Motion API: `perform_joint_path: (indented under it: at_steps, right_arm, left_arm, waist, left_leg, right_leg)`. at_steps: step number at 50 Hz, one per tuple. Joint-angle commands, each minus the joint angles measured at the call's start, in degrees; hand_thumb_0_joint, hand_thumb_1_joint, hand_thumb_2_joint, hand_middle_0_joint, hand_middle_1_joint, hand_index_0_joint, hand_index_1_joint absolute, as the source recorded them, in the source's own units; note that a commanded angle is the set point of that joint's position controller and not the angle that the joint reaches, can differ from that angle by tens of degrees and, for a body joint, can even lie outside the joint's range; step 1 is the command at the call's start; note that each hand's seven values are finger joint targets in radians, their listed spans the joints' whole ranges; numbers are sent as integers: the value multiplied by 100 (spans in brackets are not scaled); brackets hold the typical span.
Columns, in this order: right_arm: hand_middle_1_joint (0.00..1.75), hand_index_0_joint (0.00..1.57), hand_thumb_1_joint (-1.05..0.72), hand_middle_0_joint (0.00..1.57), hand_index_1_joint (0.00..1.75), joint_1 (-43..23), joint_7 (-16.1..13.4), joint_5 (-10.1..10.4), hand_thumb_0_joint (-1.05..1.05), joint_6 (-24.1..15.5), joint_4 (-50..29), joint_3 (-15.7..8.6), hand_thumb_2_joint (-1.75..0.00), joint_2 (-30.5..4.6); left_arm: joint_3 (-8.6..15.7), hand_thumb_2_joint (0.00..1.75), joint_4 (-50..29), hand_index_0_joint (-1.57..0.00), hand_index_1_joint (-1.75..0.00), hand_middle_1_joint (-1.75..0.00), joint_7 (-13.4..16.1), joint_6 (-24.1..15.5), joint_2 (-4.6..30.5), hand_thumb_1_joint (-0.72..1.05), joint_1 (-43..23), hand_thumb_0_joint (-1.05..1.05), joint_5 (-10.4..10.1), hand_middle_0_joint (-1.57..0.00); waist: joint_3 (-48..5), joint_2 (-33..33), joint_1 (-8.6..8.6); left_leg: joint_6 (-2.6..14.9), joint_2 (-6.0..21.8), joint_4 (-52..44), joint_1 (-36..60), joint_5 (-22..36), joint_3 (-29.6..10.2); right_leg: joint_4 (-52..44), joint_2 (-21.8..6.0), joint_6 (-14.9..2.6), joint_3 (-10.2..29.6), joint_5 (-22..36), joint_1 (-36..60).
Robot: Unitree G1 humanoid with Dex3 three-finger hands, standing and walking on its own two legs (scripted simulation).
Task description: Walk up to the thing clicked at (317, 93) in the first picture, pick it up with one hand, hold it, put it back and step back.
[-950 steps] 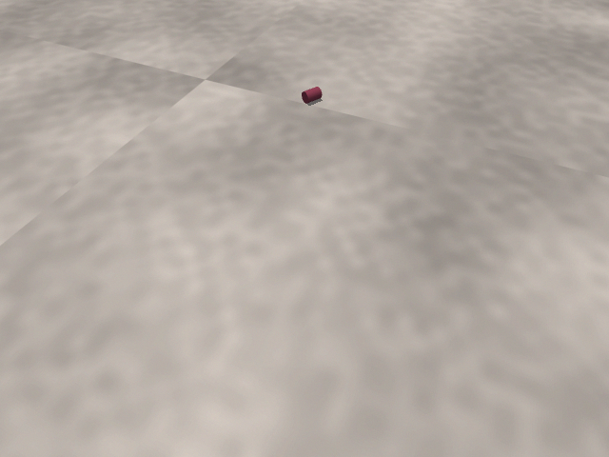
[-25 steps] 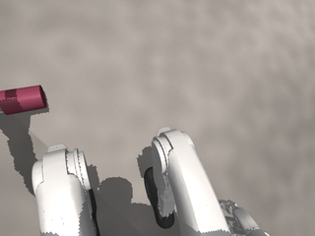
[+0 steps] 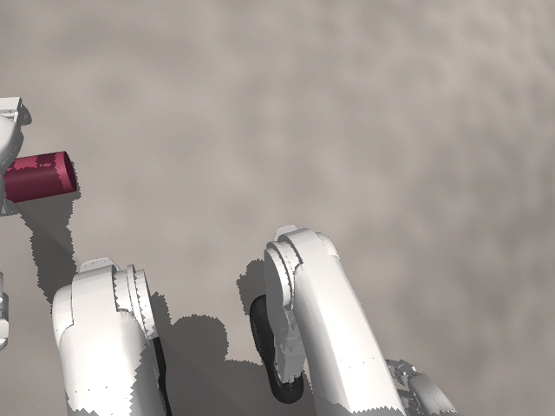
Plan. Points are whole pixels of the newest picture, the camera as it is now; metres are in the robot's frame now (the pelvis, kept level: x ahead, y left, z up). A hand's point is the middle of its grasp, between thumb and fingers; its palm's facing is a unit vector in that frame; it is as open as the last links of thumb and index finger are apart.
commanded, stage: approach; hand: left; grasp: from above
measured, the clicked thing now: (36, 177) +0.48 +0.30 -0.30
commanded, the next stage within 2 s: close in in 0.36 s
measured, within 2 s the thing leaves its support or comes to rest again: neither
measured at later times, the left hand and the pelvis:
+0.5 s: hand out of the picture +0.46 +0.32 -0.18, palm faces -0.47 -0.10 -0.88, open 14.0 cm; pelvis +0.00 +0.00 -0.01, yaw -1 degrees
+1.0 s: hand (15, 170) +0.47 +0.30 -0.22, palm faces -0.44 -0.10 -0.89, open 14.2 cm; pelvis +0.00 +0.00 -0.02, yaw -2 degrees
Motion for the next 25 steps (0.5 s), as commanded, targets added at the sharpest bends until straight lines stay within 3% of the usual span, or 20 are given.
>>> perform_joint_path:
  at_steps: [1, 3, 4, 8, 11, 14, 16, 22, 25]
  right_arm:
    - [30, 20, -91, 20, 30, 1293, -48, -32, 0, -70, -18, -405, -90, -1548]
    - [30, 20, -90, 20, 30, 1308, -21, -61, 0, -96, -61, -364, -90, -1565]
    - [30, 20, -90, 20, 30, 1249, 1, -65, 0, -112, -98, -325, -90, -1545]
    - [30, 20, -90, 20, 30, 1197, 40, -18, 0, -141, -255, -220, -90, -1562]
    - [30, 20, -90, 20, 30, 1125, 72, 64, 0, -122, -342, -206, -90, -1517]
    - [30, 20, -90, 20, 30, 1090, 77, 139, 0, -92, -395, -220, -90, -1494]
    - [30, 20, -90, 20, 30, 1096, 76, 154, 0, -71, -383, -224, -90, -1487]
    - [30, 20, -91, 20, 30, 1419, 17, 91, 0, -32, -206, -364, -90, -1585]
    - [30, 20, -90, 20, 30, 1432, 5, 77, 0, -29, -180, -441, -90, -1617]
  left_arm:
    - [198, 100, -368, -14, -96, -95, 516, 235, 1211, -51, -2387, 0, 127, -16]
    - [371, 100, -218, -16, -96, -94, 618, 400, 1319, -48, -2426, 0, 130, -17]
    - [344, 98, -38, -15, -95, -93, 613, 488, 1262, -48, -2323, 0, 98, -17]
    - [465, 100, 83, -15, -95, -92, 536, 737, 1595, -50, -2079, 0, 4, -17]
    - [587, 97, 27, -16, -94, -92, 341, 845, 1834, -48, -1625, 0, -226, -17]
    - [673, 96, -249, -12, -96, -95, 108, 831, 1984, -52, -1420, 0, -431, -13]
    - [641, 95, -427, -11, -98, -98, -53, 722, 1953, -52, -1376, 0, -544, -11]
    - [547, 101, -1404, -9, -101, -100, -340, 140, 1892, -56, -2036, 0, -509, -10]
    - [219, 100, -1298, -7, -100, -100, -321, -37, 1348, -58, -2074, 0, -414, -7]
  waist:
    - [-3534, 2317, -348]
    - [-3600, 2330, -303]
    - [-3536, 2358, -307]
    - [-3716, 2073, -244]
    - [-3804, 1842, -60]
    - [-3739, 1555, 5]
    - [-3734, 1556, -48]
    - [-3715, 1888, -273]
    - [-3617, 2165, -391]
  left_leg:
    - [88, -2, -1292, 3300, 686, 429]
    - [101, -17, -1329, 3285, 749, 450]
    - [103, -18, -1347, 3272, 727, 462]
    - [217, -28, -1147, 2833, 813, 552]
    - [263, -25, -1088, 2428, 824, 612]
    - [294, -12, -1030, 2231, 736, 594]
    - [272, -2, -1023, 2260, 716, 545]
    - [170, 10, -928, 2712, 701, 437]
    - [82, 1, -1096, 3104, 532, 329]
  right_leg:
    - [-1360, 143, -315, -386, 1377, 1229]
    - [-1338, 128, -313, -382, 1406, 1289]
    - [-1325, 135, -324, -373, 1385, 1277]
    - [-1404, 185, -271, -252, 1532, 1773]
    - [-1446, 225, -230, -86, 1486, 2237]
    - [-1483, 241, -212, -34, 1345, 2346]
    - [-1440, 247, -225, -55, 1308, 2396]
    - [-1441, 212, -269, -213, 1296, 2058]
    - [-1371, 181, -323, -402, 1138, 1563]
